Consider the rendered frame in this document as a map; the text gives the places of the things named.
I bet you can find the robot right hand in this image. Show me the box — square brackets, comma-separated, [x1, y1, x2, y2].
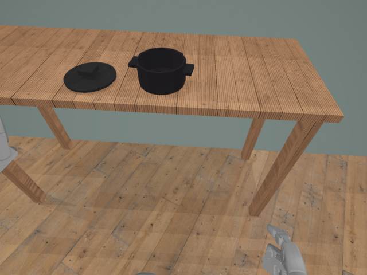
[262, 224, 307, 275]

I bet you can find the knob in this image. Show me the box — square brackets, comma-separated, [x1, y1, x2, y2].
[77, 63, 99, 77]

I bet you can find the table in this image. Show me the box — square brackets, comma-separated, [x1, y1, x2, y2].
[0, 25, 345, 217]

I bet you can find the pot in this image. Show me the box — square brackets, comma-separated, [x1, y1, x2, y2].
[128, 48, 194, 95]

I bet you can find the lid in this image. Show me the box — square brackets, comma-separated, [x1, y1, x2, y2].
[64, 62, 116, 93]

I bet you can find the robot left hand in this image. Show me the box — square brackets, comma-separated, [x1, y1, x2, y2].
[0, 117, 18, 172]

